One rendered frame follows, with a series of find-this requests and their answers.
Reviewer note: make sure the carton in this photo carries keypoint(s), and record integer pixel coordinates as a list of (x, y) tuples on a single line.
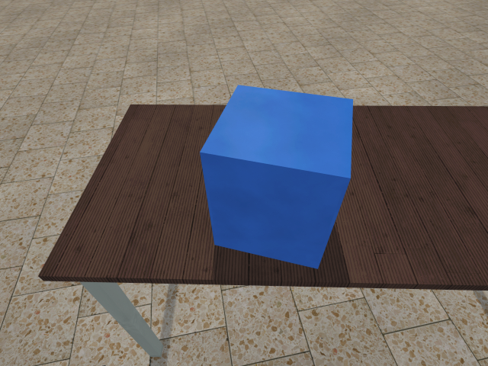
[(276, 168)]

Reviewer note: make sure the table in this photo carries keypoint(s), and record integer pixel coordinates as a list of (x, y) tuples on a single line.
[(414, 215)]

